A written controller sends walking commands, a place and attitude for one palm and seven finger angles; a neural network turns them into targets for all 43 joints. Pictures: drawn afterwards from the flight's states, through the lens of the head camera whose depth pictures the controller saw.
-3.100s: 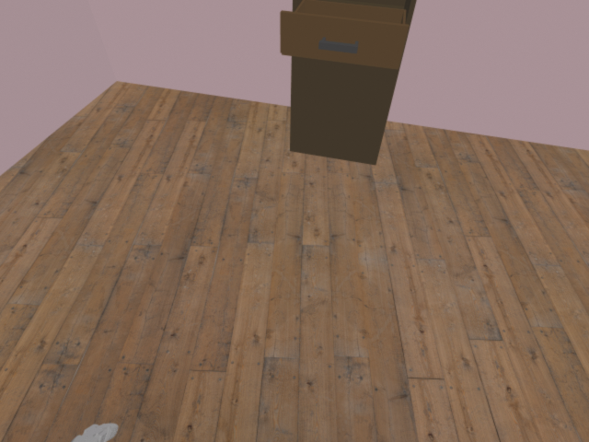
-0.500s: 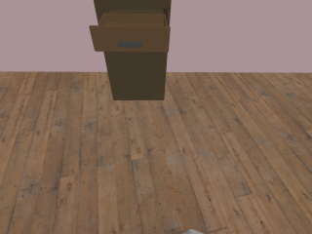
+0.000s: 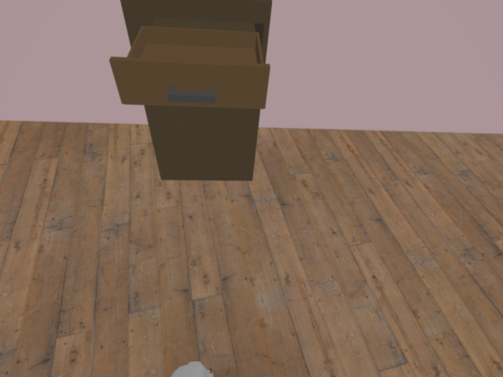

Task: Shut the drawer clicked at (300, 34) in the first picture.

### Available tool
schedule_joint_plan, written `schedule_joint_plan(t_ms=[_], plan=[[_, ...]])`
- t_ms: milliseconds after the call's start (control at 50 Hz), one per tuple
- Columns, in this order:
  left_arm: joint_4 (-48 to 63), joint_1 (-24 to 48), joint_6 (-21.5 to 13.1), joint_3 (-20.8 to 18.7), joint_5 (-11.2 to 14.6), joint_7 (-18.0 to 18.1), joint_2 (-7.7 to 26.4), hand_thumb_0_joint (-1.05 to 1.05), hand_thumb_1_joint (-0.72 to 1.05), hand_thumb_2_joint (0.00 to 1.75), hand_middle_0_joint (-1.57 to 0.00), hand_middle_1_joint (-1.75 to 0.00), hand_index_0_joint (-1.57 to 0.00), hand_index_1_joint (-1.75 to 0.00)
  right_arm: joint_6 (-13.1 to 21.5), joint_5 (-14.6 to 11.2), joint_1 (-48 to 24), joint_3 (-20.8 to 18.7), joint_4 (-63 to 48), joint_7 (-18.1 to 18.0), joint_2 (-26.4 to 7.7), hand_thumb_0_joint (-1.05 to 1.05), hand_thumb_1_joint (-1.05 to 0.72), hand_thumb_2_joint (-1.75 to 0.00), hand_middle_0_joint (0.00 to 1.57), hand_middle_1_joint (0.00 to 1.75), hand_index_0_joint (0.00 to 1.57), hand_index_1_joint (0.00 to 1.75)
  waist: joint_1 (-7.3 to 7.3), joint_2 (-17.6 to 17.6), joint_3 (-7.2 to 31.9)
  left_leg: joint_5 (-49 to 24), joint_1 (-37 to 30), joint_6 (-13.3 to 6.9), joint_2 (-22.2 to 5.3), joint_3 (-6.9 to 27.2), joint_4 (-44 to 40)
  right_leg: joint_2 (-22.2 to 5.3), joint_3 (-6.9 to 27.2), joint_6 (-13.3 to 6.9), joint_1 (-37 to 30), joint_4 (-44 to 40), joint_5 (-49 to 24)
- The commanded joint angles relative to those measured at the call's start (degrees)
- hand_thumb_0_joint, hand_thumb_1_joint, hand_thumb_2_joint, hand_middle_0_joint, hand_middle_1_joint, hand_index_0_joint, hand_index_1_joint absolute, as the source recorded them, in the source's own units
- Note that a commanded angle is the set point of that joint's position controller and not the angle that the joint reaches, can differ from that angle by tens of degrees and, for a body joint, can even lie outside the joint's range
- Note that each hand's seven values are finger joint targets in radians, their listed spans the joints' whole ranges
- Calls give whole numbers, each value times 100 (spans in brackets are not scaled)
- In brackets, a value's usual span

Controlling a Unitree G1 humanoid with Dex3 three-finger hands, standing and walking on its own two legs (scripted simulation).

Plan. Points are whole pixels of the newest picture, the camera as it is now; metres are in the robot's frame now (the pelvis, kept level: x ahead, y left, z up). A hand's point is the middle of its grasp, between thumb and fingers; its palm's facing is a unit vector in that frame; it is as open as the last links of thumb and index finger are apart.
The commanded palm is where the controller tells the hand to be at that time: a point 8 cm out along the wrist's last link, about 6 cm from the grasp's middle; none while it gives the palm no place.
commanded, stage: walk to a spot facing it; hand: left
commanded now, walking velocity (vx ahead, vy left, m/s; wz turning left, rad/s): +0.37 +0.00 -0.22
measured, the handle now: (192, 92) +0.83 +0.24 -0.02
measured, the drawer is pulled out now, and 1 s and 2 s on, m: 0.30 0.30 0.30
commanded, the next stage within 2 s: turn to face it in 0.44 s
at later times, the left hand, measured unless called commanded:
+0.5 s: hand (177, 275) +0.34 +0.18 -0.16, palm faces -0.21 -0.97 -0.15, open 7.3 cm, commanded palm none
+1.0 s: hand (191, 244) +0.43 +0.17 -0.18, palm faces -0.04 -0.99 -0.15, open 7.3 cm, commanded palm none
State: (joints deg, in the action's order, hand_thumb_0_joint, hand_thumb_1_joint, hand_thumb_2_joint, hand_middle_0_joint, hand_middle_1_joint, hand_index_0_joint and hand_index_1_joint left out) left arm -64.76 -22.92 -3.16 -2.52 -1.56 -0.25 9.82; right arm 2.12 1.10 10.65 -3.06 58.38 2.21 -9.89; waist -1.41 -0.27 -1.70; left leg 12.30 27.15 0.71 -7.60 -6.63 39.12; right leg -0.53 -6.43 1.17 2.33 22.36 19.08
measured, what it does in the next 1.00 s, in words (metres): walks ahead: left foot, then right foot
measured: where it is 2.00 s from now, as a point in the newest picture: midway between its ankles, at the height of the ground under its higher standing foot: (246, 364)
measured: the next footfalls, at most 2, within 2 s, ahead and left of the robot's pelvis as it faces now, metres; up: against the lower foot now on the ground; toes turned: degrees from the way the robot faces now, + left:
left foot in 0.04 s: +0.16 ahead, +0.12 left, +0.00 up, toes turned +9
right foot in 0.62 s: +0.36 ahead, -0.12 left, +0.00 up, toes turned -21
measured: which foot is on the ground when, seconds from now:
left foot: up 0.00-0.02, down 0.04-0.62, up 0.64-0.98, down 1.00-1.00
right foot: down 0.00-0.04, up 0.06-0.60, down 0.62-1.00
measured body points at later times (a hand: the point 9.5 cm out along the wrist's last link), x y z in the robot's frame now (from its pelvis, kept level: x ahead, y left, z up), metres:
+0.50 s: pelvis +0.20 +0.03 +0.00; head +0.22 +0.04 +0.45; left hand +0.35 +0.23 -0.15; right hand +0.07 -0.15 -0.14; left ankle +0.12 +0.11 -0.73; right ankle +0.31 -0.12 -0.68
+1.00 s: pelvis +0.30 +0.01 -0.01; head +0.32 +0.03 +0.44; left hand +0.43 +0.22 -0.16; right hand +0.33 -0.24 -0.15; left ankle +0.33 +0.11 -0.74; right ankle +0.33 -0.11 -0.73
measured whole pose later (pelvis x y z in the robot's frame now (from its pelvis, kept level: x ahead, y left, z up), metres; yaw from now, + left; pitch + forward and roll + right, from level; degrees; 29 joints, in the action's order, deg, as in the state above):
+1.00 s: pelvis +0.30 +0.01 -0.01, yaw -4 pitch -1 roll -3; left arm -55.0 -8.2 0.7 -2.6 -1.1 1.2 9.6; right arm -1.6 1.1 13.8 -2.8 56.1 0.4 -10.3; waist 1.2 -0.7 -1.7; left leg 18.5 18.7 1.1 -4.8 -5.9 38.1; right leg -5.7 -16.7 -0.7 16.8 34.6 15.6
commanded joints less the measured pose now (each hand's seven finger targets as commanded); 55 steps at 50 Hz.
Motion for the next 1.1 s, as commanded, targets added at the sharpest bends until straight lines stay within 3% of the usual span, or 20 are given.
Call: schedule_joint_plan(t_ms=[0, 20, 40, 100, 180, 440, 480, 540, 560, 580, 600, 620, 640, 720, 860, 940, 960, 980, 1000, 1080], plan=[[386, 161, -67, -194, 36, 20, 647, 0, 90, 90, -20, -30, -20, -30, 217, 70, 1593, -201, 172, -160, -881, 0, -90, -90, 20, 30, 20, 30, 859, 774, 199, 554, -2889, -257, -175, 488, -1269, -657, 368, -534, 1856, 1549, -997], [510, -50, -39, -152, 103, -37, 275, 0, 90, 90, -20, -30, -20, -30, 237, 133, 2296, -350, 327, -228, -1572, 0, -90, -90, 20, 30, 20, 30, 934, 2337, 663, 1161, -3663, -737, -1753, 2675, -2282, 96, -215, -224, 2999, 3580, 982], [670, 244, -55, -156, 43, -9, 434, 0, 90, 90, -20, -30, -20, -30, 180, 82, 2307, -298, 383, -283, -1501, 0, -90, -90, 20, 30, 20, 30, 951, 2054, 640, 1698, -3465, -903, -2003, 3359, -2789, 59, 480, -322, 3437, 4630, 1296], [492, 592, 1, -181, -11, -91, 319, 0, 90, 90, -20, -30, -20, -30, 262, 49, 1122, -84, 88, -337, -651, 0, -90, -90, 20, 30, 20, 30, 445, 549, -294, 881, -2033, -776, -1617, 1950, -2886, -651, 740, -300, 3531, 5164, -68], [356, 137, 230, -186, -42, -78, 26, 0, 90, 90, -20, -30, -20, -30, 387, 0, 1048, -24, 158, -387, -286, 0, -90, -90, 20, 30, 20, 30, 55, 589, -163, -1055, -1902, -480, -1072, 336, -2802, -637, 621, -141, 3196, 4740, -723], [1380, 2186, 345, -182, -1, -214, 39, 0, 90, 90, -20, -30, -20, -30, 235, 44, 1812, -45, 322, -418, -485, 0, -90, -90, 20, 30, 20, 30, 431, 647, -765, -3162, -2921, -702, -1191, -791, -2379, -438, -155, -153, 3689, 2240, -925], [1428, 2149, 333, -192, 6, -188, 137, 0, 90, 90, -20, -30, -20, -30, 175, 40, 1786, -92, 285, -417, -568, 0, -90, -90, 20, 30, 20, 30, 393, 659, -677, -4039, -2916, -687, -1304, -898, -1951, -275, -233, -299, 3242, 2028, -701], [1168, 1044, 201, -208, -42, -118, 316, 0, 90, 90, -20, -30, -20, -30, 133, -1, 1570, -121, 184, -397, -792, 0, -90, -90, 20, 30, 20, 30, -105, 753, 237, -5038, -2853, -497, -1102, -1091, -294, 185, -492, -492, 1492, 1293, -897], [935, 327, 105, -270, -65, -62, 582, 0, 90, 90, -20, -30, -20, -30, 127, -54, 1566, -84, 191, -365, -711, 0, -90, -90, 20, 30, 20, 30, -436, 488, 737, -4070, -2043, -282, -876, -1065, 896, -75, -243, -563, 17, 722, -1902], [812, -210, 19, -363, -56, 43, 1184, 0, 90, 90, -20, -30, -20, -30, 114, -163, 1802, -14, 120, -328, -270, 0, -90, -90, 20, 30, 20, 30, -532, -835, 1524, 355, -341, -1, -67, -936, 2709, -1800, 1757, -1197, -1618, 833, -4563], [731, -340, 35, -343, 101, 82, 1386, 0, 90, 90, -20, -30, -20, -30, 77, -159, 1719, 4, 71, -398, -188, 0, -90, -90, 20, 30, 20, 30, -437, -691, 1827, 2506, -25, 46, 354, -125, 3897, -2595, 2360, -1777, -1491, 645, -6477], [844, 104, 51, -249, 110, 147, 1227, 0, 90, 90, -20, -30, -20, -30, 27, -125, 1441, 16, -17, -411, -75, 0, -90, -90, 20, 30, 20, 30, -314, -111, 1199, 2108, 47, -10, 205, 530, 3880, -2392, 1872, -1696, -598, 425, -6133], [918, 564, 39, -233, 88, 151, 1188, 0, 90, 90, -20, -30, -20, -30, -72, -91, 1653, 35, 54, -391, -41, 0, -90, -90, 20, 30, 20, 30, -34, -975, 1183, 1915, -2, 48, 86, 625, 3880, -2406, 2068, -1592, -65, 40, -4671], [1133, 1696, 115, -90, 45, 225, 649, 0, 90, 90, -20, -30, -20, -30, -375, -19, 1778, 70, 302, -348, 48, 0, -90, -90, 20, 30, 20, 30, 511, -330, 258, 1226, -719, 115, -6, 540, 2714, -1827, 506, -983, 2005, -649, -2164], [1165, 1323, 289, -238, -4, 230, 844, 0, 90, 90, -20, -30, -20, -30, -398, -7, 780, 8, -256, -217, -86, 0, -90, -90, 20, 30, 20, 30, 133, -691, 83, 1323, -495, 144, 197, 120, 1127, -1923, 297, -929, 1449, -621, -942], [1213, 1250, 369, -280, 56, 214, 895, 0, 90, 90, -20, -30, -20, -30, -336, 15, 908, -25, -331, -188, -267, 0, -90, -90, 20, 30, 20, 30, 265, -428, 232, 303, -1429, 87, 317, -1, -707, -1734, -167, -498, 1528, 376, -821], [1272, 1177, 421, -260, 92, 187, 732, 0, 90, 90, -20, -30, -20, -30, -310, 37, 978, -94, -367, -187, -582, 0, -90, -90, 20, 30, 20, 30, 318, 443, 176, -62, -1674, -101, -126, 730, -1432, -1370, -393, -208, 1983, 1068, -201], [1469, 1154, 460, -204, 114, 148, 400, 0, 90, 90, -20, -30, -20, -30, -284, 84, 1098, -188, -500, -208, -1131, 0, -90, -90, 20, 30, 20, 30, 370, 1973, 44, -1009, -1724, -717, -1376, 2496, -2226, -671, -603, 210, 2772, 2223, 1077], [1646, 1484, 466, -181, 61, 147, 481, 0, 90, 90, -20, -30, -20, -30, -293, 115, 1054, -233, -527, -262, -1347, 0, -90, -90, 20, 30, 20, 30, 514, 1794, -8, -1208, -1430, -1274, -1767, 3097, -2515, -468, -47, 185, 2928, 3300, 1698], [1285, 1187, 424, -245, 43, 103, 581, 0, 90, 90, -20, -30, -20, -30, -157, 36, 269, -110, -658, -388, -969, 0, -90, -90, 20, 30, 20, 30, 150, 771, 361, -2548, -2076, -989, -891, 1636, -2029, -500, 519, 226, 3130, 4209, 447]])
